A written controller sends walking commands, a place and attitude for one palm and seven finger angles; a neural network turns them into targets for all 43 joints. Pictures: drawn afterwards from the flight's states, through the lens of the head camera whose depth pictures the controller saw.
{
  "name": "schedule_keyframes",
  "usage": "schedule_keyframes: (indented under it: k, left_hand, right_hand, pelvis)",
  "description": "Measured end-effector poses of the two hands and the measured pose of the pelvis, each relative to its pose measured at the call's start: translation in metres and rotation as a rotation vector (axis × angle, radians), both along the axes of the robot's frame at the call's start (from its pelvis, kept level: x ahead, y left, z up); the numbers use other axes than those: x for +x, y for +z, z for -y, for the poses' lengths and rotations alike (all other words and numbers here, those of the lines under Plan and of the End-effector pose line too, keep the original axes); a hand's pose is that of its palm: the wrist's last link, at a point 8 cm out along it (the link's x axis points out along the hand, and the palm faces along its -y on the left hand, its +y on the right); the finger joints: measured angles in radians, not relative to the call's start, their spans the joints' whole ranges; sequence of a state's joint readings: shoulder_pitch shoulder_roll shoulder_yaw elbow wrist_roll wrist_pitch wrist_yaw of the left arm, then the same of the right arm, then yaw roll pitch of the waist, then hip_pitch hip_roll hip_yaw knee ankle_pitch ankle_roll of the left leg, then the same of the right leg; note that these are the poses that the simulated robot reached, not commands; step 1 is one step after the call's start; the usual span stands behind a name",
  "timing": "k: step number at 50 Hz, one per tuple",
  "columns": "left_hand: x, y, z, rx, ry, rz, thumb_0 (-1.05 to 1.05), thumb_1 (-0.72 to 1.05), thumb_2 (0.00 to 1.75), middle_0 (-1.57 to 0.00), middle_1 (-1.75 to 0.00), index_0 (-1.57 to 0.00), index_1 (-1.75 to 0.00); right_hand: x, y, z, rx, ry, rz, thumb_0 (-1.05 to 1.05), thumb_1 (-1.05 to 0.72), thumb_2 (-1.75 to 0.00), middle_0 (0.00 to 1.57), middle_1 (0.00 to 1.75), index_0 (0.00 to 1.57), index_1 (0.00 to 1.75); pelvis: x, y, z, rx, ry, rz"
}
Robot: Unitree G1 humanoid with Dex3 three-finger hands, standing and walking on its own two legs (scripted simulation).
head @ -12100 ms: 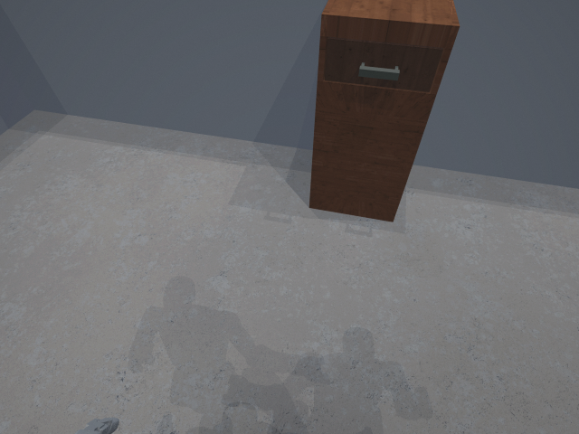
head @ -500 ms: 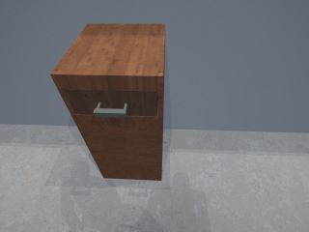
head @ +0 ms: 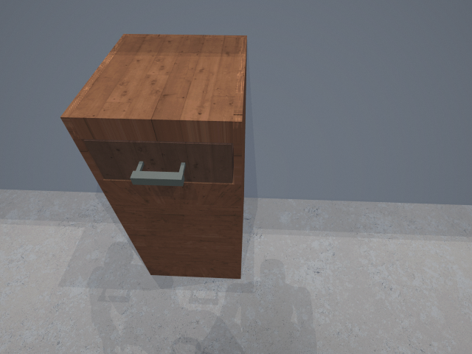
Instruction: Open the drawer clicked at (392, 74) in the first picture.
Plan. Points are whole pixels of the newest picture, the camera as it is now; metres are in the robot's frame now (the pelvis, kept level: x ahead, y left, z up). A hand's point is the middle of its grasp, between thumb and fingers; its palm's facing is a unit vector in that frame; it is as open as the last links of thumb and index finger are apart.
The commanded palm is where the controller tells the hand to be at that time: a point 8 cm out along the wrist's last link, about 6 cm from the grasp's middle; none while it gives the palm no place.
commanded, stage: come to a stop and stand still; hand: left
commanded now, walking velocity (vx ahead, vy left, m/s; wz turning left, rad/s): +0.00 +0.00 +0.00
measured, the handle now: (159, 172) +0.52 +0.22 -0.04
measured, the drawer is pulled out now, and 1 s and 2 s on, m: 0.00 0.00 0.00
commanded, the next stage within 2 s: look again from close up in 0.22 s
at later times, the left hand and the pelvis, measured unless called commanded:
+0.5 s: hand out of the picture -0.01 +0.14 -0.18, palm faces +0.05 -0.99 -0.16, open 7.3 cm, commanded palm none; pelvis +0.01 -0.01 +0.00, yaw +1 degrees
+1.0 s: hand out of the picture +0.00 +0.15 -0.17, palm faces -0.06 -0.97 -0.22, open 7.3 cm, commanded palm +0.11 +0.19 -0.06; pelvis +0.01 -0.01 +0.00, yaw -1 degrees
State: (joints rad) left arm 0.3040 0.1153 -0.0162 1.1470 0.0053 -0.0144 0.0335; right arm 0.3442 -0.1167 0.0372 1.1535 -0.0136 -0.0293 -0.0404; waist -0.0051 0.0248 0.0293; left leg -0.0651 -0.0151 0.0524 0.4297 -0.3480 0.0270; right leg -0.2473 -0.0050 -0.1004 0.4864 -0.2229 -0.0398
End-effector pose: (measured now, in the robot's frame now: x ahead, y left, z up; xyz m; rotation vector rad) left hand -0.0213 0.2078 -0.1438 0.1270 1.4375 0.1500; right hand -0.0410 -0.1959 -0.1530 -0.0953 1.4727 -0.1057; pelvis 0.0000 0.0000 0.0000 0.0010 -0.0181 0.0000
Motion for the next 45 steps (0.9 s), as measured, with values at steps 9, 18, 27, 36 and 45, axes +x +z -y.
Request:
schedule_keyframes:
  k: [9,18,27,36,45]
  left_hand:
    - [0.005,-0.001,0.004,-0.001,0.01,0.003,0.02,0.93,0.9,-0.2,-0.3,-0.2,-0.3]
    - [0.004,-0.002,0.01,-0.012,0.02,-0.004,0.02,0.93,0.9,-0.2,-0.3,-0.2,-0.3]
    - [0.001,-0.003,0.015,-0.023,0.031,-0.014,0.02,0.92,0.9,-0.2,-0.3,-0.2,-0.3]
    - [-0.001,-0.003,0.019,-0.032,0.036,-0.022,0.02,0.92,0.9,-0.2,-0.3,-0.2,-0.3]
    - [0.0,-0.004,0.021,-0.035,0.037,-0.026,0.02,0.92,0.9,-0.2,-0.3,-0.2,-0.3]
  right_hand:
    - [0.013,0.001,0.005,-0.006,0.007,0.011,0.01,-0.91,-0.89,0.2,0.3,0.19,0.29]
    - [0.016,0.002,0.009,-0.014,0.009,0.006,0.01,-0.91,-0.89,0.2,0.3,0.19,0.29]
    - [0.012,0.003,0.009,-0.012,0.011,-0.016,0.01,-0.91,-0.89,0.2,0.3,0.19,0.29]
    - [0.009,0.004,0.008,-0.01,0.006,-0.027,0.01,-0.91,-0.89,0.2,0.3,0.19,0.29]
    - [0.01,0.004,0.006,-0.007,0.001,-0.027,0.01,-0.91,-0.89,0.2,0.3,0.19,0.29]
  pelvis:
    - [0.006,0.0,0.005,-0.002,0.005,-0.001]
    - [0.009,0.0,0.007,-0.004,0.009,-0.002]
    - [0.011,0.0,0.01,-0.006,0.014,-0.006]
    - [0.013,0.001,0.011,-0.007,0.015,-0.008]
    - [0.014,0.001,0.011,-0.007,0.013,-0.009]
